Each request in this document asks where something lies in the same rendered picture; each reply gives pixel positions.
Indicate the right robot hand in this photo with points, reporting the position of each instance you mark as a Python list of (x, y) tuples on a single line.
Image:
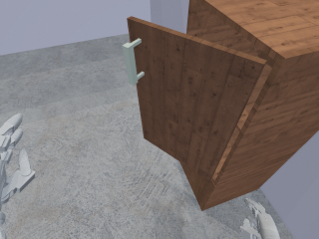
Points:
[(262, 228)]

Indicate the cupboard door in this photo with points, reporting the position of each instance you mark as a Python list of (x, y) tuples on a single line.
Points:
[(192, 94)]

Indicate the left robot hand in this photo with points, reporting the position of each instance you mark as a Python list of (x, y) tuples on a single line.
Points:
[(9, 137)]

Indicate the handle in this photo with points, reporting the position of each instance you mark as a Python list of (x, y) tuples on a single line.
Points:
[(130, 61)]

